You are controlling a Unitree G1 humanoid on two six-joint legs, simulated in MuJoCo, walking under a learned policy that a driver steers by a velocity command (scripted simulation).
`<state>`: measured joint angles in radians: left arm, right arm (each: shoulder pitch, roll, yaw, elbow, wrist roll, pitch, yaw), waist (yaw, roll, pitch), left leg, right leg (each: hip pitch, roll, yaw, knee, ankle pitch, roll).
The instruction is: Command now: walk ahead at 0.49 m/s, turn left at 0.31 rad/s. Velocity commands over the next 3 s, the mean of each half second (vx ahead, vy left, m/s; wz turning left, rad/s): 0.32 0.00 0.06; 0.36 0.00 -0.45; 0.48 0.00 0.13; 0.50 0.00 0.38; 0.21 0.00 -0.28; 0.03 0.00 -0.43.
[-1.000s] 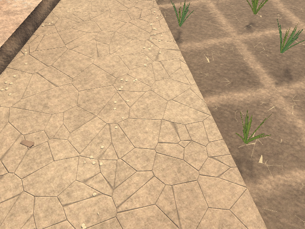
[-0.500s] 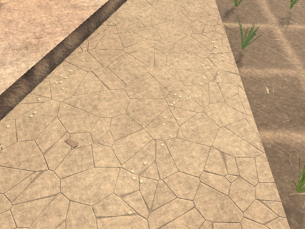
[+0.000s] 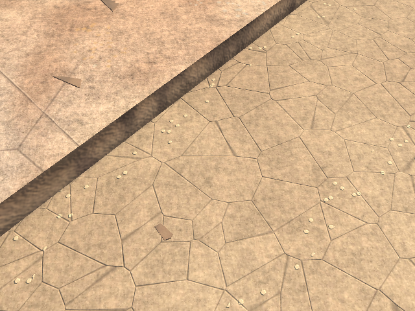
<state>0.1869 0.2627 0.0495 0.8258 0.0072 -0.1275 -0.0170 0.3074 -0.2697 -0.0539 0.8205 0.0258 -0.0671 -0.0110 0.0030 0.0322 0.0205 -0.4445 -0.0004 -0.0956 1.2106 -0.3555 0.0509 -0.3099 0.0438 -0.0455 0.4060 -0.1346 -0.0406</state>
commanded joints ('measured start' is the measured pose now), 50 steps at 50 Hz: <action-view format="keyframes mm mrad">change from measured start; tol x32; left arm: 1 45 79 17 -15 -2 -13 -6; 50 163 110 44 -60 -23 50 18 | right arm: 1 33 -25 -6 -68 -2 -7 6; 50 -283 -125 -46 -66 -33 -56 35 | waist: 1 -13 -93 -42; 18 -55 242 -464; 50 17 -134 -9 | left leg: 1 -176 105 -19 -48 49 -1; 15 191 -7 116 -743 450 37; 17 722 386 -257 -663 1153 226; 29 210 326 -40 -1086 -1 189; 40 247 338 127 -1054 -151 118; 45 -491 -21 175 -109 -246 -51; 50 -409 107 63 -228 173 -34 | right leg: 1 164 -272 295 -249 55 -197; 15 215 -198 64 62 466 -48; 19 -284 -42 168 843 -536 75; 42 73 -69 -104 126 -173 -55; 45 393 -405 756 -219 -504 -331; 50 311 -299 384 -225 -46 -194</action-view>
